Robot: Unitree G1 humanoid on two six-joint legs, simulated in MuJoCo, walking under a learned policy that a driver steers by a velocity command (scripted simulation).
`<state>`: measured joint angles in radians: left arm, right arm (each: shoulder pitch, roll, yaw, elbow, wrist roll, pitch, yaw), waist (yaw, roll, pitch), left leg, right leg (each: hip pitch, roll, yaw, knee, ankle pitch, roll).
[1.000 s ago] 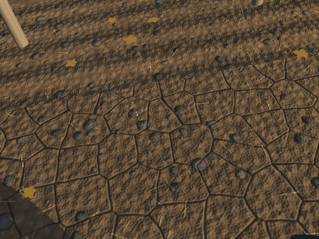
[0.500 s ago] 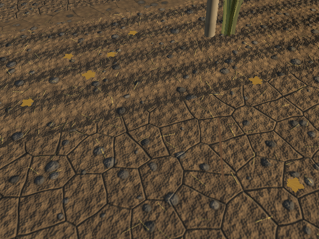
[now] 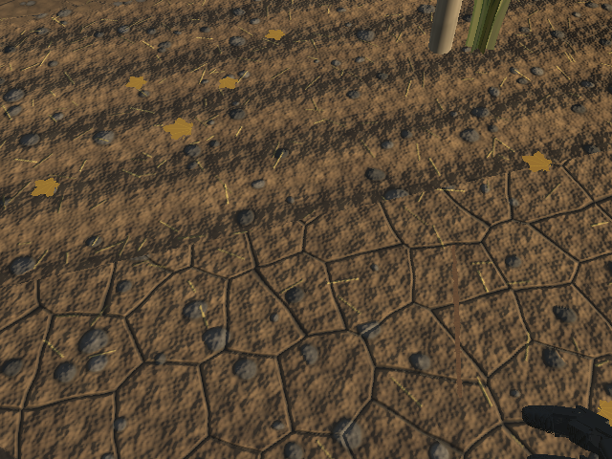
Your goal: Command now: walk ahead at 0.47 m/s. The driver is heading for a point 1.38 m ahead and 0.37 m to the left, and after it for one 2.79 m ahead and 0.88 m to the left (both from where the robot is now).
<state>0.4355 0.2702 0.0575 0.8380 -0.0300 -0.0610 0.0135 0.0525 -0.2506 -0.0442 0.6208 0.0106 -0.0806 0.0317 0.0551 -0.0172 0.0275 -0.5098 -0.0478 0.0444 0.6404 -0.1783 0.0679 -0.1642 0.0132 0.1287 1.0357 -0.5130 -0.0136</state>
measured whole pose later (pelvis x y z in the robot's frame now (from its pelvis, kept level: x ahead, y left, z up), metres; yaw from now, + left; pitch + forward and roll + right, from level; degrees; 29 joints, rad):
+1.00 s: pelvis +0.54 +0.00 +0.01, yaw +16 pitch +2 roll -2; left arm 0.32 0.30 0.07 0.86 -0.02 -0.05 0.01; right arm 0.08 -0.26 -0.05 0.62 0.02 -0.02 0.06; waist 0.07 0.02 0.05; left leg -0.54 0.03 0.06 0.61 -0.12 0.10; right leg 0.10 -0.03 -0.27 0.37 -0.45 0.03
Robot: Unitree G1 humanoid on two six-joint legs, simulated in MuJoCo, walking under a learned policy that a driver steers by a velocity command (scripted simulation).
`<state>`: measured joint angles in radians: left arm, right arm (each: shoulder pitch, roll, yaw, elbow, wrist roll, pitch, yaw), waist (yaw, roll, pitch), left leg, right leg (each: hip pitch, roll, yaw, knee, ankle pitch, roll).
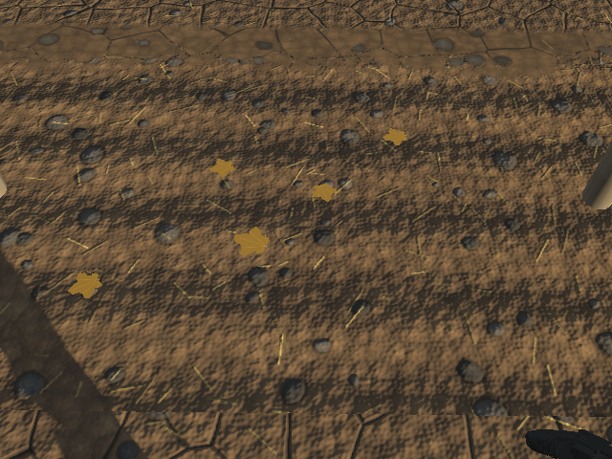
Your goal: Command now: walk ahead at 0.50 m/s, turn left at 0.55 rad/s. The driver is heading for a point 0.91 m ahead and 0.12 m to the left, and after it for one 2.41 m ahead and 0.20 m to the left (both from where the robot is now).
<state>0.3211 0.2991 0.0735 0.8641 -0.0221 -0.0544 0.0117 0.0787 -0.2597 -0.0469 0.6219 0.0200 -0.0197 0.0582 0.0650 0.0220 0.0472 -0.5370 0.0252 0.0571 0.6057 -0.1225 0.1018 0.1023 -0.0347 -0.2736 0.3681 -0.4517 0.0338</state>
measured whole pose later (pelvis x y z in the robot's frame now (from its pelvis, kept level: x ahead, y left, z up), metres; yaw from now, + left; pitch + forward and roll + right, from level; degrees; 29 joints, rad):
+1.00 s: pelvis +0.54 +0.11 +0.01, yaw +20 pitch +2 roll -2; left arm 0.42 0.31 0.05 0.87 -0.02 -0.05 -0.01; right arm 0.03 -0.26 -0.02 0.62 0.01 -0.08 0.03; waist 0.10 0.01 0.02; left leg -0.46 0.02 0.00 0.49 -0.07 0.05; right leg 0.02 0.00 0.00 0.37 -0.41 0.01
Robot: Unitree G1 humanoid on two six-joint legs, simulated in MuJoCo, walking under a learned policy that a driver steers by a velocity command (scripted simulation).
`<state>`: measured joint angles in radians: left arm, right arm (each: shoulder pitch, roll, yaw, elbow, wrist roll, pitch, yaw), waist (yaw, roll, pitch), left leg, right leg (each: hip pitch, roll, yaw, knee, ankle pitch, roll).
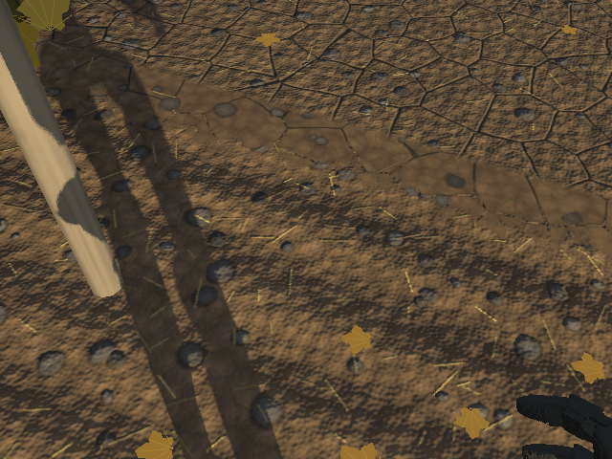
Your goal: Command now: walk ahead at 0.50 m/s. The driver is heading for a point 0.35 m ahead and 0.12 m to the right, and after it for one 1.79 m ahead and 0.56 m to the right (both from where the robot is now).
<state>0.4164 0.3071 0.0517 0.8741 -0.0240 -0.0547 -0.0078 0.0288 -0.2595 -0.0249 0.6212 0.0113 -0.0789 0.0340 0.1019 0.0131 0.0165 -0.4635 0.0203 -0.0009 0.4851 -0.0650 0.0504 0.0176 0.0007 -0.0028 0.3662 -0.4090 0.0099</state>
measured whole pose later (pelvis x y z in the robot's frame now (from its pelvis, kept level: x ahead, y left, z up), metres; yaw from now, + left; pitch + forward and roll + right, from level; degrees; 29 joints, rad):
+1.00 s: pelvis +0.55 -0.08 +0.00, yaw -30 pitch +2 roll -1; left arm 0.38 0.30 0.08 0.72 -0.02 -0.03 0.01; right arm 0.05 -0.29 -0.03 0.69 0.00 -0.12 0.03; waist 0.08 0.03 0.00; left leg -0.46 0.00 -0.06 0.47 -0.04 -0.01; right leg -0.08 0.10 0.21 0.50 -0.44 -0.05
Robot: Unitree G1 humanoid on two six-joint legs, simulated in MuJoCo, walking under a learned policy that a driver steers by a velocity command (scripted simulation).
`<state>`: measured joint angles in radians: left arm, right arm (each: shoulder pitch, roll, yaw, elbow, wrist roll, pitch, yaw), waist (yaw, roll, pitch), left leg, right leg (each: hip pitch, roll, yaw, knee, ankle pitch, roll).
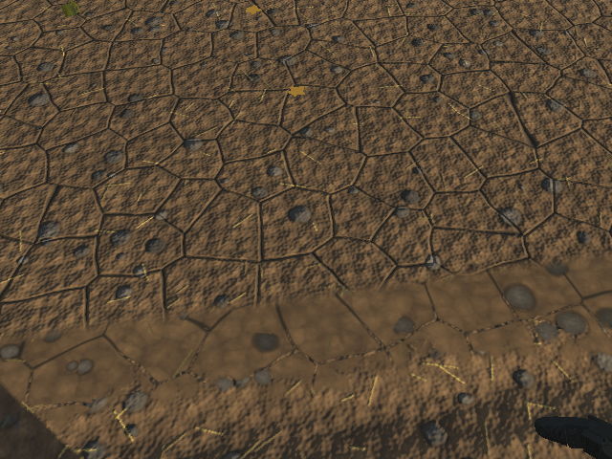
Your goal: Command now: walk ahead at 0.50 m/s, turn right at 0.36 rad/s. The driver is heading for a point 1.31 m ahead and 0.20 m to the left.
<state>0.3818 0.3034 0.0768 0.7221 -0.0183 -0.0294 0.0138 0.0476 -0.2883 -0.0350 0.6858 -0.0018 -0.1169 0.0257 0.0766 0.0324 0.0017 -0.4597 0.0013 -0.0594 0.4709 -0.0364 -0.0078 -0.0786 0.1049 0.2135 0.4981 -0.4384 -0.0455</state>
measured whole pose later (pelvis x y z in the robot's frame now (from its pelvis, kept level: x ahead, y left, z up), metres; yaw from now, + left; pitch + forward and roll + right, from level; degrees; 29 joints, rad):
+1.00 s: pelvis +0.52 -0.03 +0.01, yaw +4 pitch +2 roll -2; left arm 0.35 0.29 0.06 0.85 -0.01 -0.07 0.00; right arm 0.08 -0.26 -0.03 0.73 0.02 -0.05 0.06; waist 0.08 0.04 0.02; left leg -0.61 0.05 0.00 0.59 -0.01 0.05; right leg 0.10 0.04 -0.15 0.21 -0.35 -0.01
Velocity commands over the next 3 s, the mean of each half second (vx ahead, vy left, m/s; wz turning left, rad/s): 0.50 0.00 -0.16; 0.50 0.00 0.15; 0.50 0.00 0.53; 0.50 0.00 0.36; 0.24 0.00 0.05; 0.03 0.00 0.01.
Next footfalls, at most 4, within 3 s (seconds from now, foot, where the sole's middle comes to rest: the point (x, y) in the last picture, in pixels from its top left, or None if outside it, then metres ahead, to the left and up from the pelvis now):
0.52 right None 0.42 -0.14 -0.76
1.06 left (309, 356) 0.72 0.10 -0.76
1.52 right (369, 255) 1.03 -0.04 -0.76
2.04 left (241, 218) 1.14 0.32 -0.76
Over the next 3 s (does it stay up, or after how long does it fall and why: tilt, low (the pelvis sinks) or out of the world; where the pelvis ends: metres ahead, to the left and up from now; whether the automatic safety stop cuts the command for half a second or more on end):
stays up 1.23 0.23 0.01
